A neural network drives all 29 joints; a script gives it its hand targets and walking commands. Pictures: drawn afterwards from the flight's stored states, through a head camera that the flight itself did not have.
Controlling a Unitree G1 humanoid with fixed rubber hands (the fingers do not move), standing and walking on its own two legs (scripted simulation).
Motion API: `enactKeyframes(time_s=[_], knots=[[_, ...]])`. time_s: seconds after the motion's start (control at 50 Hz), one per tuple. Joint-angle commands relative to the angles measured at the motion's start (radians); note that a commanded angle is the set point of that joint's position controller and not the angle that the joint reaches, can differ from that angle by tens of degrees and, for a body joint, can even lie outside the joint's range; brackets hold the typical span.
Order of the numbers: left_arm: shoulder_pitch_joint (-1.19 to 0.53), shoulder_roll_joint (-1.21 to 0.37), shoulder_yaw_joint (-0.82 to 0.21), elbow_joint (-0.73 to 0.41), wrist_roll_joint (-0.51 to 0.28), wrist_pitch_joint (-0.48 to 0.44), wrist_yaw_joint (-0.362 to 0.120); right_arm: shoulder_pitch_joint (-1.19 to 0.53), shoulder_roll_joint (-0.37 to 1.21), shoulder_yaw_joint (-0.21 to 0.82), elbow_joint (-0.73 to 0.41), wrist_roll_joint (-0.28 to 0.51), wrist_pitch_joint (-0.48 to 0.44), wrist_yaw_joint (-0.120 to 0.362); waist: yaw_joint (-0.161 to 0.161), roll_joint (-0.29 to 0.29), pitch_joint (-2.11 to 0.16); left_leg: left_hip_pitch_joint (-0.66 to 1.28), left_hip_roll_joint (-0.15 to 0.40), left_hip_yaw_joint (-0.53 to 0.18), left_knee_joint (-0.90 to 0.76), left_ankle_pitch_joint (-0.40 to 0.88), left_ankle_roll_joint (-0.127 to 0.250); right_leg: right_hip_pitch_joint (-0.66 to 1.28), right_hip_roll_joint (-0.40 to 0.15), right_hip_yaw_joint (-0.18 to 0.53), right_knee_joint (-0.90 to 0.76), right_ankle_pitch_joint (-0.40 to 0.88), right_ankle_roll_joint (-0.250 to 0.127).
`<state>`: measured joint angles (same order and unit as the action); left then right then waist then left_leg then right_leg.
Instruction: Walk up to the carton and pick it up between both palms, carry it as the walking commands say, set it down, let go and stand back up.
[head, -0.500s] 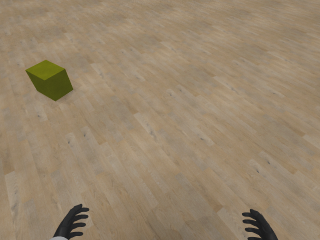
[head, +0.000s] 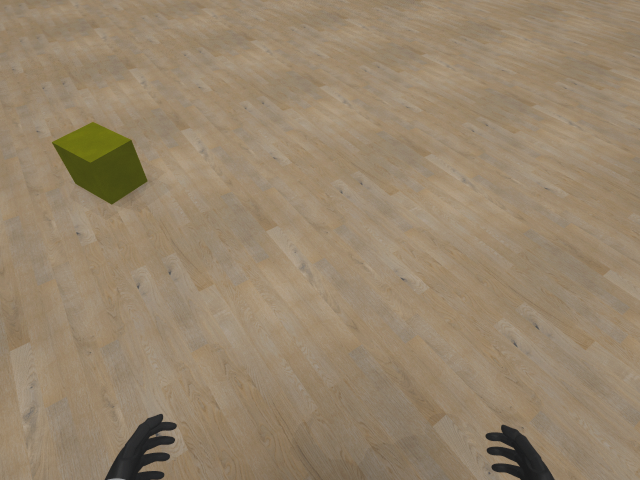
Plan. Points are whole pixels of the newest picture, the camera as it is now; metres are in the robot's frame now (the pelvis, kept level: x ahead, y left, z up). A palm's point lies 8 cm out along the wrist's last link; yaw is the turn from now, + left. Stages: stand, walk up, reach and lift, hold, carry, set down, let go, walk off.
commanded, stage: stand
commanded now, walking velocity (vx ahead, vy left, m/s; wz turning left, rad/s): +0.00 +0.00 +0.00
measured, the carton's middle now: (102, 162) +1.54 +1.07 -0.63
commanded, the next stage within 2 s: walk up in 0.34 s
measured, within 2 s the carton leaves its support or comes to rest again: neither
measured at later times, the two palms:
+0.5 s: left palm out of the picture +0.13 +0.26 -0.09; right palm out of the picture +0.13 -0.26 -0.09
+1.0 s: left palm out of the picture +0.12 +0.43 -0.14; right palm (393, 444) +0.20 -0.09 -0.12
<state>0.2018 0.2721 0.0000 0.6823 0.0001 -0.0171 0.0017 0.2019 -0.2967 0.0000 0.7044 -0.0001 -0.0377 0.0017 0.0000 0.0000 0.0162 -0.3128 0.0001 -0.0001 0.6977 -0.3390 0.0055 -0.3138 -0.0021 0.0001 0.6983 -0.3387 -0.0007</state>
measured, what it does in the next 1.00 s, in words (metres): steps to the left: left foot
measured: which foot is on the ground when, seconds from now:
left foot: down 0.00-0.58, up 0.60-0.96, down 0.98-1.00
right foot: down 0.00-0.94, up 0.96-1.00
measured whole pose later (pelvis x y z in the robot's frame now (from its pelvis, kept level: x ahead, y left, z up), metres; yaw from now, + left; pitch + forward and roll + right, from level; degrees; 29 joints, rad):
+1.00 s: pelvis +0.08 +0.16 -0.02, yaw +7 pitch +0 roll -1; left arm 0.32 0.29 0.00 0.74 0.00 0.02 0.01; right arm 0.28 -0.29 0.00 0.75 0.00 0.02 0.07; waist 0.00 -0.01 0.02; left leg -0.42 0.04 -0.02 0.84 -0.42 -0.02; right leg -0.25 -0.24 0.00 0.90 -0.57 0.09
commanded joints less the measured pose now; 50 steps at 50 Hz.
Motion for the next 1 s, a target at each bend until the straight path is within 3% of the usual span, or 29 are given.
enactKeyframes(time_s=[0.0,0.5,0.52,0.54,0.56,0.58,0.6,0.62,0.7,0.72,0.76,0.82,0.86,0.88,0.9,0.92,0.94,0.96,0.98], knots=[[-0.071,0.262,0.094,-0.002,0.021,-0.042,-0.004,-0.072,-0.238,-0.072,-0.012,-0.017,-0.038,-0.005,0.007,-0.01,0.015,-0.009,0.097,-0.14,-0.221,0.05,0.068,0.003,-0.079,0.128,-0.184,0.073,-0.076],[-0.073,0.252,0.087,0.026,0.018,-0.04,-0.002,-0.076,-0.246,-0.071,0.02,-0.017,-0.036,-0.006,0.008,-0.013,0.012,0.001,0.106,-0.148,-0.23,0.074,0.066,0.015,-0.079,0.131,-0.191,0.088,-0.071],[-0.08,0.16,0.089,-0.031,0.014,0.013,-0.02,0.106,-0.24,-0.09,0.035,-0.047,0.041,0.008,-0.034,0.006,-0.078,-0.016,0.163,-0.339,-0.258,-0.322,0.072,-0.046,-0.082,0.018,-0.088,-0.386,0.002],[0.09,0.226,0.1,-0.022,0.03,0.038,0.033,-0.15,-0.208,-0.089,-0.09,-0.03,0.084,0.059,0.081,0.157,0.047,-0.42,0.024,-0.234,-0.148,-0.407,0.041,0.241,-0.252,0.239,-0.222,-0.376,-0.038],[0.219,0.318,0.139,0.053,0.031,0.036,0.059,-0.219,-0.123,-0.081,-0.139,-0.027,0.089,0.081,0.151,-0.178,0.098,-0.635,-0.015,-0.069,0.164,-0.211,-0.009,0.391,-0.504,0.57,-0.49,-0.499,-0.095],[0.247,0.343,0.147,0.06,0.037,0.041,0.069,-0.236,-0.115,-0.077,-0.125,-0.04,0.085,0.082,0.145,-0.169,0.119,-0.652,0.054,-0.122,0.323,-0.152,-0.019,0.368,-0.561,0.599,-0.544,-0.461,-0.127],[0.239,0.345,0.137,0.062,0.032,0.04,0.079,-0.219,-0.122,-0.086,-0.132,-0.043,0.087,0.096,0.117,-0.1,0.119,-0.621,0.048,-0.137,0.396,-0.129,-0.034,0.355,-0.564,0.535,-0.535,-0.359,-0.121],[0.238,0.306,0.128,0.061,0.029,0.034,0.076,-0.153,-0.11,-0.079,-0.113,-0.048,0.091,0.095,0.091,-0.117,0.078,-0.539,0.056,-0.122,0.439,-0.114,-0.046,0.31,-0.518,0.483,-0.533,-0.349,-0.108],[0.147,0.259,0.119,0.044,0.022,0.018,0.06,-0.087,-0.105,-0.077,-0.095,-0.037,0.096,0.115,0.038,-0.249,0.002,-0.456,0.054,-0.059,0.472,0.034,-0.064,0.263,-0.387,0.233,-0.513,-0.24,-0.044],[0.148,0.254,0.118,0.045,0.022,0.016,0.054,-0.101,-0.104,-0.076,-0.096,-0.028,0.094,0.117,0.039,-0.256,0.015,-0.452,0.056,-0.043,0.442,0.045,-0.071,0.256,-0.37,0.187,-0.521,-0.218,-0.04],[0.13,0.255,0.121,0.035,0.022,0.016,0.042,-0.081,-0.1,-0.076,-0.09,-0.011,0.092,0.119,0.026,-0.328,0.028,-0.395,0.063,-0.01,0.39,0.063,-0.076,0.211,-0.356,0.123,-0.544,-0.239,-0.037],[0.041,0.264,0.13,0.01,0.023,0.012,0.02,0.001,-0.08,-0.065,-0.055,-0.003,0.086,0.115,-0.027,-0.385,0.032,-0.203,0.081,0.041,0.224,0.033,-0.079,0.105,-0.345,0.008,-0.535,-0.275,-0.011],[-0.023,0.262,0.134,-0.002,0.027,0.005,0.0,0.096,-0.07,-0.061,-0.009,0.0,0.072,0.095,-0.061,-0.366,0.03,-0.06,0.068,0.115,0.09,-0.032,-0.081,0.052,-0.321,-0.067,-0.463,-0.307,-0.011],[-0.017,0.261,0.136,0.005,0.029,0.005,-0.001,0.146,-0.071,-0.059,0.01,-0.003,0.06,0.085,-0.066,-0.321,-0.006,-0.014,0.061,0.128,0.003,-0.033,-0.082,0.092,-0.31,-0.105,-0.345,-0.289,-0.013],[-0.008,0.236,0.129,0.009,0.035,0.005,0.003,0.268,-0.103,-0.072,0.066,-0.017,0.045,0.071,-0.097,-0.145,-0.11,0.119,0.013,0.133,-0.09,-0.058,-0.054,0.121,-0.251,-0.166,-0.056,-0.241,0.0],[-0.037,0.201,0.114,-0.018,0.034,0.006,0.008,0.417,-0.176,-0.112,0.108,-0.022,0.031,0.054,-0.17,0.125,-0.147,0.234,0.005,0.021,-0.182,-0.093,-0.003,-0.024,-0.186,-0.146,0.285,-0.233,0.01],[-0.116,0.142,0.094,-0.082,0.037,0.016,-0.004,0.501,-0.299,-0.144,0.118,-0.034,0.016,0.044,-0.199,0.455,-0.08,0.284,0.209,-0.458,-0.331,-0.081,0.043,-0.367,-0.041,-0.068,0.583,-0.438,0.027],[-0.149,0.107,0.068,-0.131,0.042,0.018,-0.011,0.463,-0.346,-0.139,0.102,-0.03,0.016,0.037,-0.172,0.532,-0.009,0.215,0.32,-0.788,-0.521,-0.239,0.077,-0.537,-0.008,0.017,0.69,-0.417,0.027],[-0.146,0.097,0.063,-0.123,0.053,0.017,-0.016,0.389,-0.327,-0.138,0.073,-0.026,0.017,0.031,-0.129,0.39,0.093,0.147,0.351,-0.818,-0.579,-0.325,0.094,-0.574,-0.066,0.075,0.73,-0.304,0.024]])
